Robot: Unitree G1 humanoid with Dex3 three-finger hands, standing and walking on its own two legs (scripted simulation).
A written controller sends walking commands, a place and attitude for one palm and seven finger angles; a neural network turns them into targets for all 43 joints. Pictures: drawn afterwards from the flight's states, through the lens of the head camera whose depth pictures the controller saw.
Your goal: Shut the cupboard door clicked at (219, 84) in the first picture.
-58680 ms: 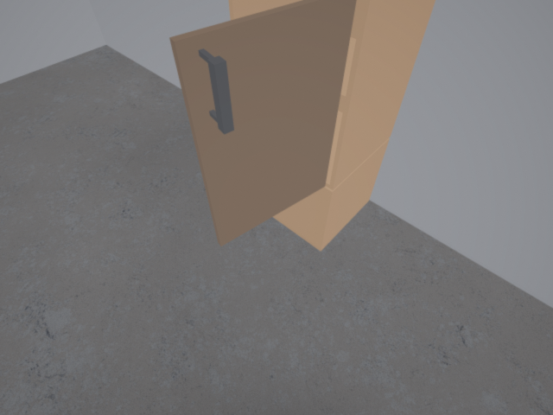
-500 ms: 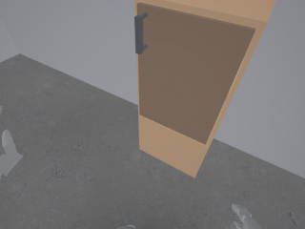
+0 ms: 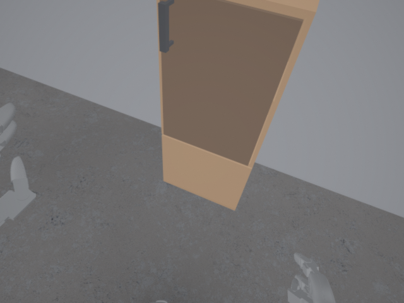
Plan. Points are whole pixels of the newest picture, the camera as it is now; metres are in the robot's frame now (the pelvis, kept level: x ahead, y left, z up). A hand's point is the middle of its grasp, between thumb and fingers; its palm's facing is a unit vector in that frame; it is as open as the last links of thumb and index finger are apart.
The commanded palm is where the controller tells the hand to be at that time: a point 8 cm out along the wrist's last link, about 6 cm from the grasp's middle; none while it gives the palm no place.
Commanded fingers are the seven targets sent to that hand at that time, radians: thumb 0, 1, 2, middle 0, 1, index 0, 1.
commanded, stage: stop stepping back and stand still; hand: left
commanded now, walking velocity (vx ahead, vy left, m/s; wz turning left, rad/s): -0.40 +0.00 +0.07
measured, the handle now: (167, 25) +0.82 +0.16 +0.17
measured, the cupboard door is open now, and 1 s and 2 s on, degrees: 0 0 0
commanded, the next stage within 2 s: let the arm hang, fingers relaxed in 0.72 s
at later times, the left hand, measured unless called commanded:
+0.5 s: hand out of the picture +0.13 +0.28 +0.18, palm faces +0.44 -0.82 -0.37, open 7.5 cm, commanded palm +0.06 +0.31 +0.19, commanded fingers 0.00 0.90 0.90 -0.20 -0.30 -0.20 -0.30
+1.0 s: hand out of the picture +0.08 +0.28 -0.08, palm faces +0.04 -0.94 -0.34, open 7.4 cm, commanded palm none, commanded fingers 0.00 0.90 0.90 -0.20 -0.30 -0.20 -0.30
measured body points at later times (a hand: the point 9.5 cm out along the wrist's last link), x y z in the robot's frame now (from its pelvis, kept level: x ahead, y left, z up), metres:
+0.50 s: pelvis -0.09 +0.01 +0.01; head -0.12 +0.04 +0.46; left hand +0.10 +0.32 +0.20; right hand +0.03 -0.22 -0.07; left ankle -0.02 +0.12 -0.73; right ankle -0.10 -0.09 -0.72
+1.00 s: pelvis -0.09 +0.05 +0.00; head -0.09 +0.04 +0.45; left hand +0.08 +0.33 -0.06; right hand +0.07 -0.20 -0.10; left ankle -0.04 +0.14 -0.73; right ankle -0.10 -0.09 -0.73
